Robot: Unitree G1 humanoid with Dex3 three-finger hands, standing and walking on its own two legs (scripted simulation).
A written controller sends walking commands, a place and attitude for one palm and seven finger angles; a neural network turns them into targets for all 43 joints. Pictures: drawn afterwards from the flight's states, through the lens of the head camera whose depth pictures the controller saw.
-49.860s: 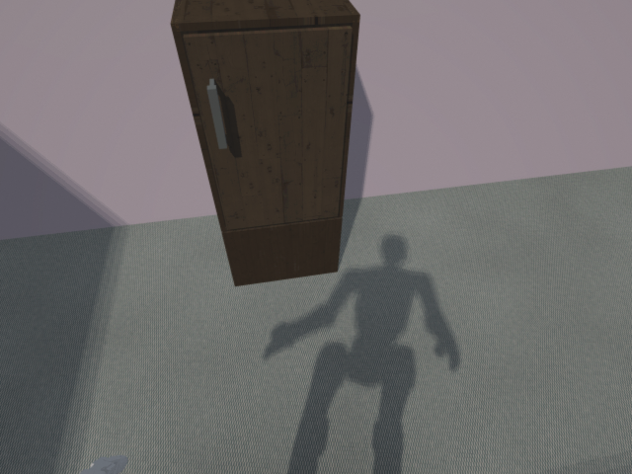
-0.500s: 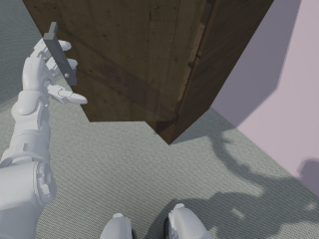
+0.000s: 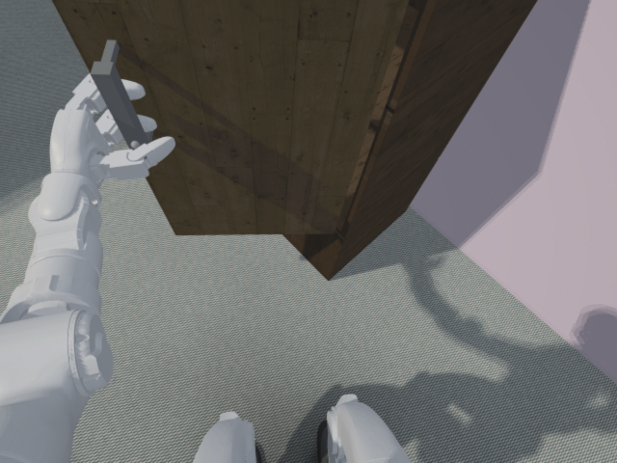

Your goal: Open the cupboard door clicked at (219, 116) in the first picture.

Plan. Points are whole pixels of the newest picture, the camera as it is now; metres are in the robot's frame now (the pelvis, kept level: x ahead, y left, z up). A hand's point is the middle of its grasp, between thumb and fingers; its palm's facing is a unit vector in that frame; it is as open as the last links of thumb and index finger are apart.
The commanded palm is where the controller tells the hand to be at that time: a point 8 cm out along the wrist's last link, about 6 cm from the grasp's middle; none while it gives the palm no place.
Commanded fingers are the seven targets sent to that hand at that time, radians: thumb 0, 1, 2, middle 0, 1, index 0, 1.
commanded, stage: close the thumb around the handle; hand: left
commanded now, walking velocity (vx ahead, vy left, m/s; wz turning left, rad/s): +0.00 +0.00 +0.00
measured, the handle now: (129, 108) +0.56 +0.19 +0.07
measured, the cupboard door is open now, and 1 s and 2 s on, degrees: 50 74 97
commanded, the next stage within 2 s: pull the door open along its arc in 0.28 s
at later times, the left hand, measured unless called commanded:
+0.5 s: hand (141, 143) +0.50 +0.17 +0.07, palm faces -0.03 -1.00 -0.02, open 5.7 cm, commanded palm +0.46 +0.22 +0.07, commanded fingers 0.00 0.90 0.90 -0.40 -1.35 -0.40 -1.35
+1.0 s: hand (175, 236) +0.37 +0.12 +0.07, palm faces +0.16 -0.98 +0.08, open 6.0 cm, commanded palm +0.32 +0.19 +0.07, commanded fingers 0.00 0.90 0.90 -0.40 -1.35 -0.40 -1.35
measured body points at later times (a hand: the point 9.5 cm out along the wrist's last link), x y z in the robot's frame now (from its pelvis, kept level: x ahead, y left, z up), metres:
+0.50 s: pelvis +0.00 +0.00 +0.00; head +0.13 +0.01 +0.43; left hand +0.49 +0.23 +0.07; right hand +0.02 -0.27 -0.11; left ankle +0.00 +0.09 -0.66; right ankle +0.03 -0.12 -0.66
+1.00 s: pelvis +0.02 -0.01 +0.02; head +0.08 -0.01 +0.47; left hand +0.35 +0.18 +0.07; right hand +0.15 -0.25 -0.08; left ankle +0.00 +0.09 -0.66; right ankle +0.03 -0.12 -0.66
